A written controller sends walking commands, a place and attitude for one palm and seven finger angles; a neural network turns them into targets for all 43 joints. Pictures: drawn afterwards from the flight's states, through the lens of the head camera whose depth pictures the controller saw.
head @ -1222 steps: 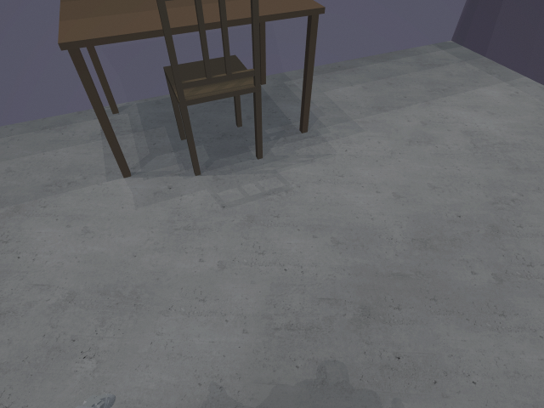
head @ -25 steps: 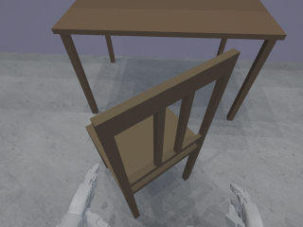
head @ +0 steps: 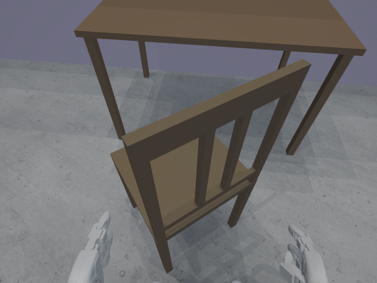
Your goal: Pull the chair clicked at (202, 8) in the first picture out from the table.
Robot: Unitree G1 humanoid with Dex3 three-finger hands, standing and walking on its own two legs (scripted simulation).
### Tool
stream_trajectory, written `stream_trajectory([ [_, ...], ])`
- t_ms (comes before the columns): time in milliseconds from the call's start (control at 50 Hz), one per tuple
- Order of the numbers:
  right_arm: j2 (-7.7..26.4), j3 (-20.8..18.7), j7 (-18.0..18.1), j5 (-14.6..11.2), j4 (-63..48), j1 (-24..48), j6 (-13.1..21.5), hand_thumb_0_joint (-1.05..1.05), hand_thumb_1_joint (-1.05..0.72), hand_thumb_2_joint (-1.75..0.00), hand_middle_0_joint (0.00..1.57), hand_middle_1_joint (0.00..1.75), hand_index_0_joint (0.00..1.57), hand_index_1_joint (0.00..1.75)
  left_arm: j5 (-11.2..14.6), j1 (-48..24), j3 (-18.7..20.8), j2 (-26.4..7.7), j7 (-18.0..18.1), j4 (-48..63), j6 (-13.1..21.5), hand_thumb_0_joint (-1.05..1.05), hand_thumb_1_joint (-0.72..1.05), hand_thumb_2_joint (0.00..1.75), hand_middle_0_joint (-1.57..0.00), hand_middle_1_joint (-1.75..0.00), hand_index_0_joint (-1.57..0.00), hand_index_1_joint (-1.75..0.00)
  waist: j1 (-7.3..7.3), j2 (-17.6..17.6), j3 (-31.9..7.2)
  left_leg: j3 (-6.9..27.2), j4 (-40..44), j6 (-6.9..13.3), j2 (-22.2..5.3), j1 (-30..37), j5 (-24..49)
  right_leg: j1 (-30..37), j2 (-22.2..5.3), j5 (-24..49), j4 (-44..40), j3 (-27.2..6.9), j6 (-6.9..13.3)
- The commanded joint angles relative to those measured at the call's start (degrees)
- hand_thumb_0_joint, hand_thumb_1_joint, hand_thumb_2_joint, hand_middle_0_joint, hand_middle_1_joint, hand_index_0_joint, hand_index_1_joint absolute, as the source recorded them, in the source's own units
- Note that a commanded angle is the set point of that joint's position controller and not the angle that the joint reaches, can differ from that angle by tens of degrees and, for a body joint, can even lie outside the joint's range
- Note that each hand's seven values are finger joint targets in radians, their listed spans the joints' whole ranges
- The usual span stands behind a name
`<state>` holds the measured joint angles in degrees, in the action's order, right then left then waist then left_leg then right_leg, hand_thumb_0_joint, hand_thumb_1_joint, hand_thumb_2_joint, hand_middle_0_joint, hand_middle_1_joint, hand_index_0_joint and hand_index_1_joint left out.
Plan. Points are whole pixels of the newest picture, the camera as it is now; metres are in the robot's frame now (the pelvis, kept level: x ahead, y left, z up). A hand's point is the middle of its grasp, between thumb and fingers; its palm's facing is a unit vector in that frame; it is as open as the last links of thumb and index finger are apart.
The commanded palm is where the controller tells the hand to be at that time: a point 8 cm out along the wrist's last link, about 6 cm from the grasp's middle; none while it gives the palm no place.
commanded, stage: draw the hand back to the body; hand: left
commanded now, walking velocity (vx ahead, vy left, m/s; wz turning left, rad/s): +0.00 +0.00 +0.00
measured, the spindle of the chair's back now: (202, 173) +0.37 -0.01 +0.00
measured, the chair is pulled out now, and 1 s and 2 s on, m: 0.53 0.53 0.53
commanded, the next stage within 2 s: step back with the hand held close in 1.46 s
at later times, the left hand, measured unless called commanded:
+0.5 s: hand (67, 240) +0.18 +0.20 +0.11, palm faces +0.19 -0.94 -0.29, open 16.8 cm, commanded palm +0.13 +0.25 +0.13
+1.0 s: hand (13, 181) +0.22 +0.25 +0.20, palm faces +0.43 -0.80 -0.42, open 10.5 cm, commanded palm +0.17 +0.29 +0.23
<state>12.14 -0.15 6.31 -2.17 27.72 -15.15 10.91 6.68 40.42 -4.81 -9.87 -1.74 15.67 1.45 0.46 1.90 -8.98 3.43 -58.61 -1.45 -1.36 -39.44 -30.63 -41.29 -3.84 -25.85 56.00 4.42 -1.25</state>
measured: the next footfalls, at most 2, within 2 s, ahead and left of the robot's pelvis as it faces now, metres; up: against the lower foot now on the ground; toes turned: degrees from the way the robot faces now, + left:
none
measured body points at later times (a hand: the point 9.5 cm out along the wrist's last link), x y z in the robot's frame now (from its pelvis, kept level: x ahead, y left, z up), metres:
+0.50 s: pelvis +0.01 +0.00 +0.02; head +0.01 -0.01 +0.47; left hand +0.16 +0.25 +0.13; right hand +0.19 -0.23 -0.05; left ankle -0.02 +0.13 -0.68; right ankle +0.02 -0.14 -0.68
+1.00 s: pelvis +0.03 +0.00 +0.06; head +0.02 -0.02 +0.51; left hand +0.19 +0.29 +0.23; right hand +0.22 -0.22 -0.02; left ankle -0.02 +0.13 -0.68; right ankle +0.02 -0.14 -0.68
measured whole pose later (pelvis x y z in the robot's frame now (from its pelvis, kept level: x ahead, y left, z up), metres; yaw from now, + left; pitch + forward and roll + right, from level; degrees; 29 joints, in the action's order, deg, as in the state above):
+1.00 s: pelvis +0.03 +0.00 +0.06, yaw -1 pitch -3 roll -1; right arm 12.1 1.5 6.3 -0.9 35.3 -11.9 8.4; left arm 2.9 31.0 16.3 -19.2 10.0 25.1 2.5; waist -3.5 4.3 -0.5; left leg 0.7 -28.9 -1.2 -1.8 -5.6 -20.6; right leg -9.3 -2.8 -16.8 28.9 3.2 -1.7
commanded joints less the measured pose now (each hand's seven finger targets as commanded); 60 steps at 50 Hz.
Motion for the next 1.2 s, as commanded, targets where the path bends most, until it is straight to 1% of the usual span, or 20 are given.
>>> stream_trajectory([
  [0, 5.36, -3.09, -0.31, -0.47, -6.99, 3.64, 4.92, 0.00, -0.90, -0.90, 0.20, 0.30, 0.20, 0.30, 3.13, -1.16, 7.11, -4.54, -1.23, 16.12, 14.14, 0.00, -0.55, 0.20, 0.00, 0.00, 0.00, 0.00, 0.40, 1.22, -5.42, -2.05, 7.33, 1.38, 2.43, 1.79, 15.74, 5.31, 3.11, 9.92, -5.96, 1.48, 2.32],
  [60, 5.21, -3.48, -1.72, -0.41, -5.51, 4.98, 5.08, 0.00, -0.90, -0.90, 0.20, 0.30, 0.20, 0.30, 3.57, -0.90, 7.03, -3.71, -3.82, 13.14, 20.42, 0.00, -0.55, 0.20, 0.00, 0.00, 0.00, 0.00, 0.39, 0.55, -3.89, -1.77, 5.55, 1.12, 2.08, -1.18, 14.75, 3.64, 3.12, 9.23, -4.47, 0.93, 2.36],
  [100, 5.50, -3.75, -2.64, -0.62, -5.28, 6.10, 4.88, 0.00, -0.90, -0.90, 0.20, 0.30, 0.20, 0.30, 4.35, -1.39, 7.40, -4.22, -6.93, 10.90, 24.21, 0.00, -0.55, 0.20, 0.00, 0.00, 0.00, 0.00, 0.77, -2.27, -3.40, -1.51, 4.34, 1.17, 1.75, -3.33, 12.82, 2.52, 3.08, 7.79, -3.82, 0.44, 2.20],
  [180, 6.01, -3.91, -2.33, -1.72, -8.57, 8.06, 3.38, 0.00, -0.90, -0.90, 0.20, 0.30, 0.20, 0.30, 5.78, 2.07, 11.95, -8.07, -10.12, 12.78, 19.02, 0.00, -0.55, 0.20, 0.00, 0.00, 0.00, 0.00, -0.65, -0.72, -7.00, -2.22, 7.62, 1.74, 1.80, -0.69, 10.24, 8.91, 2.39, 4.70, -7.16, -0.98, 1.94],
  [240, 5.43, -3.37, -0.82, -2.29, -9.21, 8.62, 2.98, 0.00, -0.90, -0.90, 0.20, 0.30, 0.20, 0.30, 7.99, 1.00, 16.48, -10.44, -8.94, 17.67, 15.20, 0.00, -0.55, 0.20, 0.00, 0.00, 0.00, 0.00, -1.39, -1.18, -7.69, -1.92, 9.32, 1.95, 1.68, 1.40, 10.80, 11.41, 2.73, 4.76, -8.79, -0.69, 1.86],
  [300, 4.86, -2.80, -0.07, -2.44, -8.25, 7.33, 3.76, 0.00, -0.90, -0.90, 0.20, 0.30, 0.20, 0.30, 9.90, -0.73, 17.49, -9.78, -7.36, 21.26, 15.02, 0.00, -0.48, 0.24, -0.01, -0.02, -0.01, -0.02, -0.98, -1.54, -5.34, -1.50, 10.80, 1.85, 1.47, 3.30, 12.97, 12.13, 3.02, 7.11, -10.07, 0.18, 1.76],
  [360, 5.12, -2.35, 0.06, -2.36, -6.64, 6.49, 5.32, 0.00, -0.90, -0.90, 0.20, 0.30, 0.20, 0.30, 10.07, -2.71, 17.70, -10.25, -7.18, 21.05, 15.65, 0.00, -0.37, 0.29, -0.02, -0.04, -0.02, -0.04, -0.42, 0.27, -3.73, -1.39, 11.78, 1.72, 1.32, 5.28, 14.94, 12.73, 2.99, 9.15, -11.39, 0.30, 1.78],
  [380, 4.61, -2.53, 1.39, -1.26, -7.67, 5.91, 3.00, 0.00, -0.90, -0.90, 0.20, 0.30, 0.20, 0.30, -0.32, 1.92, 21.11, -20.00, 2.00, 19.49, 9.16, 0.00, -0.33, 0.31, -0.03, -0.05, -0.03, -0.05, -4.19, 1.83, -4.91, -1.98, 15.25, 1.16, -0.20, 7.92, 14.38, 16.87, 1.15, 9.51, -14.20, -3.40, 3.06],
  [400, 3.78, -1.59, 1.60, -0.71, -8.82, 5.47, 2.46, 0.00, -0.90, -0.90, 0.20, 0.30, 0.20, 0.30, -1.45, 2.06, 15.97, -12.36, 5.25, 22.89, 6.58, 0.00, -0.30, 0.32, -0.04, -0.05, -0.04, -0.05, -1.98, 2.07, -1.74, -2.42, 16.76, 1.09, 0.38, 9.07, 13.77, 17.02, 0.53, 9.88, -15.71, -2.02, 2.67],
  [440, 3.99, -1.66, 1.53, -0.73, -7.83, 5.93, 1.55, 0.00, -0.90, -0.90, 0.20, 0.30, 0.20, 0.30, -3.03, 1.99, 13.86, -9.54, 7.99, 20.57, 4.04, 0.00, -0.22, 0.36, -0.04, -0.07, -0.04, -0.07, -1.57, 0.93, 1.87, -2.03, 18.27, 1.07, 0.09, 10.39, 14.51, 17.67, 0.69, 10.63, -17.15, -1.29, 2.71],
  [500, 4.62, -1.30, 1.95, -0.20, -7.22, 6.58, 0.05, 0.00, -0.90, -0.90, 0.20, 0.30, 0.20, 0.30, -4.19, 0.13, 15.23, -12.27, 10.61, 20.97, 2.75, 0.00, -0.12, 0.41, -0.06, -0.09, -0.06, -0.09, -1.67, 0.31, 3.41, -2.22, 21.09, 1.43, -0.03, 14.14, 14.51, 20.11, 0.73, 10.90, -19.71, -0.55, 2.47],
  [540, 5.23, -1.11, 2.35, 0.01, -6.81, 7.27, 0.16, 0.00, -0.90, -0.90, 0.20, 0.30, 0.20, 0.30, -4.56, -2.90, 17.59, -15.06, 11.79, 21.20, 2.60, 0.00, -0.04, 0.44, -0.07, -0.10, -0.07, -0.10, -1.98, -1.92, 4.30, -1.83, 23.24, 1.51, -0.13, 16.15, 14.63, 22.25, 0.85, 10.60, -21.93, -0.53, 2.61],
  [640, 5.28, -0.25, 2.38, 0.34, -5.47, 7.86, 1.32, 0.00, -0.90, -0.90, 0.20, 0.30, 0.20, 0.30, -5.11, -7.29, 20.48, -17.51, 13.12, 23.67, 3.09, 0.00, 0.14, 0.53, -0.10, -0.14, -0.10, -0.14, -2.65, 2.39, 4.67, -1.68, 28.01, 1.30, -0.04, 22.12, 18.98, 27.44, 0.77, 15.16, -24.54, -0.29, 2.85],
  [760, 5.10, -0.27, 1.23, 0.79, -3.35, 8.80, 1.44, 0.00, -0.90, -0.90, 0.20, 0.30, 0.20, 0.30, -4.81, -6.88, 21.81, -15.45, 12.80, 20.98, 3.62, 0.00, 0.36, 0.64, -0.13, -0.19, -0.13, -0.19, -2.97, 1.98, 6.89, -2.47, 31.67, 1.07, -0.59, 26.66, 26.00, 31.50, 1.19, 21.46, -27.01, -0.17, 2.67],
  [840, 5.49, -0.66, 0.59, 1.08, -2.43, 9.94, 1.07, 0.00, -0.90, -0.90, 0.20, 0.30, 0.20, 0.30, -4.59, -9.49, 25.67, -17.93, 12.70, 20.17, 4.14, 0.00, 0.50, 0.71, -0.15, -0.22, -0.15, -0.22, -3.56, 0.06, 7.40, -2.58, 33.62, 1.05, -0.92, 28.11, 28.32, 34.16, 1.36, 23.95, -28.81, -0.26, 2.70],
  [940, 5.55, -0.88, 0.17, 1.30, -1.50, 10.40, 0.78, 0.00, -0.90, -0.90, 0.20, 0.30, 0.20, 0.30, -4.31, -13.39, 29.93, -20.70, 12.70, 21.26, 5.04, 0.00, 0.68, 0.80, -0.17, -0.26, -0.17, -0.26, -3.81, 2.53, 6.13, -3.53, 34.85, 1.16, -0.86, 31.17, 30.55, 36.46, 1.27, 26.67, -30.56, -1.02, 2.61],
  [1040, 5.81, -1.10, -0.21, 1.43, -0.56, 10.73, 0.53, 0.00, -0.90, -0.90, 0.20, 0.30, 0.20, 0.30, -3.72, -17.19, 32.76, -22.12, 12.65, 21.39, 5.59, 0.00, 0.86, 0.88, -0.19, -0.29, -0.19, -0.29, -3.86, 1.76, 5.15, -3.89, 35.49, 1.30, -1.02, 33.22, 33.28, 38.36, 1.27, 29.35, -31.60, -1.23, 2.41],
  [1060, 5.75, -1.00, -0.28, 1.47, -0.41, 10.62, 0.46, 0.00, -0.90, -0.90, 0.20, 0.30, 0.20, 0.30, -3.67, -18.39, 32.75, -21.74, 12.58, 21.10, 5.78, 0.00, 0.90, 0.90, -0.20, -0.30, -0.20, -0.30, -3.70, 2.57, 5.57, -4.24, 35.79, 1.41, -0.90, 33.61, 33.21, 38.21, 1.26, 29.32, -31.81, -1.33, 2.31],
  [1140, 5.99, -1.68, -0.92, 1.31, 0.02, 11.01, -0.75, 0.00, -0.90, -0.90, 0.20, 0.30, 0.20, 0.30, -3.39, -13.56, 29.71, -17.17, 11.53, 14.37, 4.98, 0.00, 0.90, 0.90, -0.20, -0.30, -0.20, -0.30, -3.66, -0.76, 7.86, -4.66, 36.28, 1.62, -1.26, 32.99, 33.65, 37.75, 1.36, 29.74, -32.55, -0.87, 2.06],
  [1180, 6.21, -1.99, -1.09, 1.33, -0.10, 11.06, -1.41, 0.00, -0.90, -0.90, 0.20, 0.30, 0.20, 0.30, -3.30, -14.13, 30.01, -18.17, 11.28, 15.30, 5.27, 0.00, 0.90, 0.90, -0.20, -0.30, -0.20, -0.30, -3.68, -1.65, 7.21, -4.89, 36.41, 1.86, -1.25, 33.32, 33.53, 38.04, 1.35, 30.21, -32.72, -1.23, 1.91],
])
